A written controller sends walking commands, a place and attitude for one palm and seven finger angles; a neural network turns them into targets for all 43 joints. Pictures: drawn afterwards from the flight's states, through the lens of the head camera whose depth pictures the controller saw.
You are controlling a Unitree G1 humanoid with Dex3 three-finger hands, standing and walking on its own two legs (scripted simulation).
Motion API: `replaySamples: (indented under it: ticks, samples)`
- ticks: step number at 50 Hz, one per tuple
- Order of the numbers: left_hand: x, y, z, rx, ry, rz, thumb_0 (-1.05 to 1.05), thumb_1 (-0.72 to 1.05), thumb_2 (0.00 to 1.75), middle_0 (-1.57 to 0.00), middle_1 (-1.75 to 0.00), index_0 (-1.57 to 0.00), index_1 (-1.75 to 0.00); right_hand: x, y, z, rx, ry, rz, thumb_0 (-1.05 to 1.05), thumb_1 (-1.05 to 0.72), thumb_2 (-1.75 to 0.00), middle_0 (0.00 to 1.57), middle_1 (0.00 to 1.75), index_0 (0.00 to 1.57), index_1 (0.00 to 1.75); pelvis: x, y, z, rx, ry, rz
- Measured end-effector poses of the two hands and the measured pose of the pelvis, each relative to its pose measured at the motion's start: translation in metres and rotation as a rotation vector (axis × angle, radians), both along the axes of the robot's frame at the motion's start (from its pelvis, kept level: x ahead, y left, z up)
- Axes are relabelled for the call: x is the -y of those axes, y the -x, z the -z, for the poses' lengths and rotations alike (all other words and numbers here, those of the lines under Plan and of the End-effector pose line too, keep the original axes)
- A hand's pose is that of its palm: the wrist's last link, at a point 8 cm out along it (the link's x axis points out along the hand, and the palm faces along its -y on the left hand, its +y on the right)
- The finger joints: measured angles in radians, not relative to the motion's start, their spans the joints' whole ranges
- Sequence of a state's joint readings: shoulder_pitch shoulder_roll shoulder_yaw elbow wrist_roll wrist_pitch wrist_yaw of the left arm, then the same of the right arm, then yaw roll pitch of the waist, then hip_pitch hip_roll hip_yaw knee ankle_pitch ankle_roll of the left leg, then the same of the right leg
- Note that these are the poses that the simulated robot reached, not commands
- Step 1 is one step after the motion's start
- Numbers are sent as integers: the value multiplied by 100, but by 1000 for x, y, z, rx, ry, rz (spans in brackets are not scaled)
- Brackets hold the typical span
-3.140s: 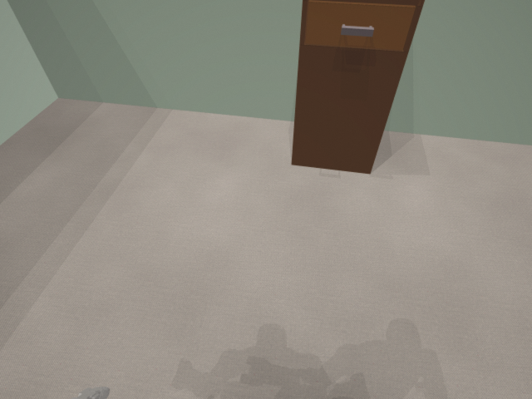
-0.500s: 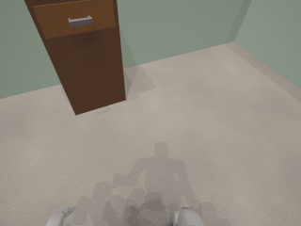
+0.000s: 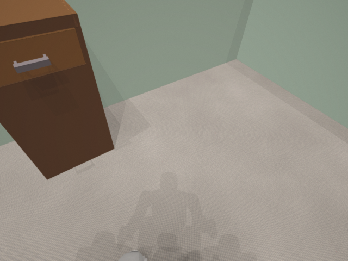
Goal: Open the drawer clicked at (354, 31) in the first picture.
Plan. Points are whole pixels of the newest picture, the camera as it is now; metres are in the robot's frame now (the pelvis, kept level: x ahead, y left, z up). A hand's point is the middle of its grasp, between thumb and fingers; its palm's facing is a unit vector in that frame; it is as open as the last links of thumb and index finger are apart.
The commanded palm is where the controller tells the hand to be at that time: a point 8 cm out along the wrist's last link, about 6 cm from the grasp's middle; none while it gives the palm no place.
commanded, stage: walk to a spot facing it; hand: left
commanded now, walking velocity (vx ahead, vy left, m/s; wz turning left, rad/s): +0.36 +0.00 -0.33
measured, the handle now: (31, 62) +0.78 +0.63 +0.01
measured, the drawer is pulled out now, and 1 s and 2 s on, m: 0.00 0.00 0.00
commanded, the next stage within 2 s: turn to face it in 0.44 s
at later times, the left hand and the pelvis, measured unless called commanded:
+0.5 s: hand (120, 209) +0.29 +0.18 -0.17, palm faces -0.22 -0.97 -0.14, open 7.4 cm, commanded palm none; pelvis +0.17 +0.03 +0.00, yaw -15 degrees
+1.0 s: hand (139, 183) +0.38 +0.14 -0.18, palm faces -0.10 -0.99 -0.13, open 7.4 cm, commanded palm none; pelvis +0.24 +0.00 -0.01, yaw -7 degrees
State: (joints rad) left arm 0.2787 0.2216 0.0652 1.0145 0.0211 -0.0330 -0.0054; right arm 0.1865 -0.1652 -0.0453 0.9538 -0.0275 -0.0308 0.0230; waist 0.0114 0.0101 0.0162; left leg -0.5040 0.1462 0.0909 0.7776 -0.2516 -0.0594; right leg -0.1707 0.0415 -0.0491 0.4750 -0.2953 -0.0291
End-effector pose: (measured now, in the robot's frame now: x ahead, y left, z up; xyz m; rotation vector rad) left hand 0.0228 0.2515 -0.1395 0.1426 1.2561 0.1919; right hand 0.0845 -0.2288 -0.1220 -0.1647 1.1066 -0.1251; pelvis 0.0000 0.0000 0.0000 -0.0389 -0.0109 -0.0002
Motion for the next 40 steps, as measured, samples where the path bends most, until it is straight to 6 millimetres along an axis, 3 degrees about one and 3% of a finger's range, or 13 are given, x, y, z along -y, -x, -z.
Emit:
replaySamples:
  ticks: [4,8,14,19,25,30,34,40]
  samples:
    - [-22,-5,18,-71,26,-33,0,92,90,-20,-30,-20,-30,-19,-54,-4,73,35,-21,0,-90,-89,20,30,20,30,-23,-37,10,12,3,22]
    - [-32,-31,18,-136,47,6,1,92,90,-20,-29,-20,-30,-32,-67,-12,89,52,29,0,-90,-89,20,30,20,30,-38,-66,4,23,-4,75]
    - [-32,-107,5,-100,75,78,1,91,90,-20,-29,-19,-30,-35,-40,-17,-42,73,179,-1,-94,-89,20,30,20,30,-48,-108,-11,15,-7,145]
    - [-18,-178,3,-67,85,153,1,91,90,-20,-29,-19,-30,-42,-7,-11,-192,51,282,-1,-93,-89,20,30,20,30,-44,-140,-12,11,-13,200]
    - [20,-273,3,-18,76,291,1,91,90,-20,-29,-19,-30,-54,22,3,-348,-26,412,0,-91,-89,20,30,20,30,-26,-175,-4,12,-24,267]
    - [65,-355,7,89,37,413,1,91,90,-20,-29,-19,-30,-51,26,28,-434,-104,501,0,-91,-89,20,30,20,30,4,-206,16,12,-41,308]
    - [88,-387,4,173,14,433,0,91,90,-20,-29,-20,-30,-32,1,44,-428,-121,502,0,-90,-89,20,30,20,30,18,-219,22,21,-34,309]
    - [105,-392,-9,180,34,405,0,91,90,-20,-29,-20,-30,-5,-70,36,-279,-97,430,0,-91,-89,19,30,20,30,23,-233,9,19,-23,260]
